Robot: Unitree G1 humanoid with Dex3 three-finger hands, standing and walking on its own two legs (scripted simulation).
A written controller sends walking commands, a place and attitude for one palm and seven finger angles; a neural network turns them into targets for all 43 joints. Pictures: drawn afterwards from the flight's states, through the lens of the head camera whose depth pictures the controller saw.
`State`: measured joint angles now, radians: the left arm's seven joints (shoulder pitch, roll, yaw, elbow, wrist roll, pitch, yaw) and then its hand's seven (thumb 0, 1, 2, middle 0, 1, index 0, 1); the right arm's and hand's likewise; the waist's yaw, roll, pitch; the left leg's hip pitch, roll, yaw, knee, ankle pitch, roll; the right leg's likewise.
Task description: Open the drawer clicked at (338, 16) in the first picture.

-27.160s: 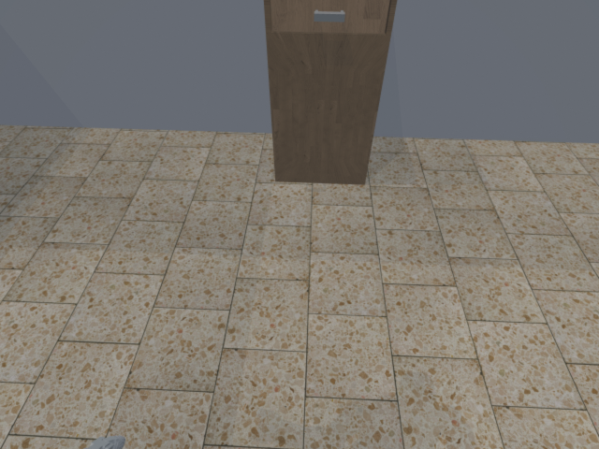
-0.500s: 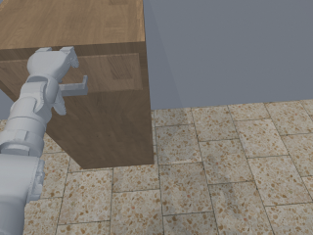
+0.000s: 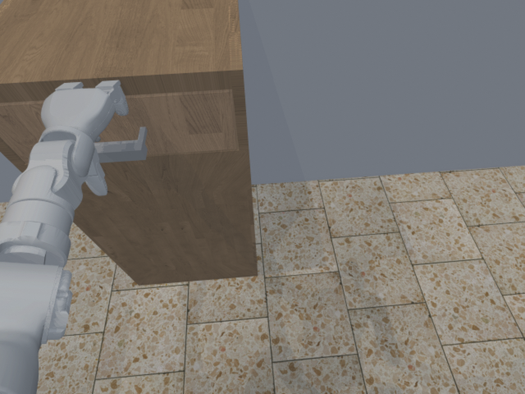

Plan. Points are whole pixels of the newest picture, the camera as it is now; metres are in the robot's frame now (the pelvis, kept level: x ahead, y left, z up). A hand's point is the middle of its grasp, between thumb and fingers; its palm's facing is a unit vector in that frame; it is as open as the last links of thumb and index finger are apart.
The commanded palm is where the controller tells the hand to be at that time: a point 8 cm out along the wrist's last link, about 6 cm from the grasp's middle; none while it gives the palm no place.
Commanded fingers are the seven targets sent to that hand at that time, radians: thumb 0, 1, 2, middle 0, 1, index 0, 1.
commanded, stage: lower the fingers behind the handle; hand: left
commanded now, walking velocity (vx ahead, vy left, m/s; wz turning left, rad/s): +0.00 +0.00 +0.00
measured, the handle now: (115, 142) +0.52 +0.26 +0.05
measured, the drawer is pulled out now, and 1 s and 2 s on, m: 0.00 0.00 0.00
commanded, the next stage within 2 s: close the thumb around the handle in 1.48 s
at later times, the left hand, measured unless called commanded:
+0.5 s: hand (102, 153) +0.48 +0.26 +0.07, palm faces -0.02 -0.01 -1.00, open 13.6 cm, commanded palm +0.46 +0.26 +0.13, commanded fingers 0.00 -0.50 0.30 -0.30 -1.20 -0.30 -1.20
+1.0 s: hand (115, 172) +0.47 +0.26 +0.03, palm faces -0.06 +0.00 -1.00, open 13.8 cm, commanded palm +0.46 +0.26 +0.09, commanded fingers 0.00 -0.50 0.30 -0.30 -1.20 -0.30 -1.20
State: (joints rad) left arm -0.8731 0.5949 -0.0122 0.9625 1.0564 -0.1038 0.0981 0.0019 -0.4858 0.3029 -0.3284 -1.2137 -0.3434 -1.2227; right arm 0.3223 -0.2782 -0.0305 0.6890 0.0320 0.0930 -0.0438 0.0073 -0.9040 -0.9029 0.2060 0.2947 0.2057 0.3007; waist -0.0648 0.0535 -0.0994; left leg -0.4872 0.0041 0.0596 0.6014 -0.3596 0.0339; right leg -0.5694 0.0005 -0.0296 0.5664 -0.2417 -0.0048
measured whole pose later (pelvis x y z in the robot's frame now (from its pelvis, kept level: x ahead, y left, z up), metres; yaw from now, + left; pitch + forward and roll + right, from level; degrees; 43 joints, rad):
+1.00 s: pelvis -0.01 +0.00 -0.02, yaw +0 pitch +19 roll -1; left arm -0.84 0.58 0.01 1.05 1.11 -0.13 0.24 0.00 -0.49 0.30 -0.32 -1.21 -0.32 -1.20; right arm 0.35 -0.28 -0.05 0.71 0.00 0.07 -0.03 0.01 -0.90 -0.90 0.21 0.29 0.21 0.30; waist -0.10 0.04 -0.11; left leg -0.66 0.01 0.06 0.74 -0.40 0.04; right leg -0.73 0.00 -0.03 0.68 -0.27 0.00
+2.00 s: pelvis -0.01 +0.01 -0.02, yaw -1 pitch +19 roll -2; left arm -0.84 0.56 0.01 1.05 1.09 -0.11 0.24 0.00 0.21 0.60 -0.36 -1.27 -0.37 -1.28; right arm 0.36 -0.27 -0.04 0.72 0.00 0.09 -0.02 0.01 -0.90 -0.90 0.21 0.29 0.21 0.30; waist -0.10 0.05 -0.12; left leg -0.67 0.01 0.06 0.75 -0.42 0.05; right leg -0.74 0.00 -0.02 0.68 -0.28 0.01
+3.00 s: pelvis +0.00 +0.00 -0.01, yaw +1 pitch +17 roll -1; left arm -0.75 0.51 -0.03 0.97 1.09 -0.09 0.26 -0.01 0.68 0.81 -0.38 -1.35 -0.39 -1.35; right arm 0.28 -0.26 -0.05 0.70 0.00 0.09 -0.02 0.01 -0.90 -0.90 0.21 0.29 0.21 0.30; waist -0.06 0.05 -0.12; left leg -0.59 0.00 0.04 0.71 -0.41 0.03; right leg -0.66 0.00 -0.04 0.66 -0.29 0.00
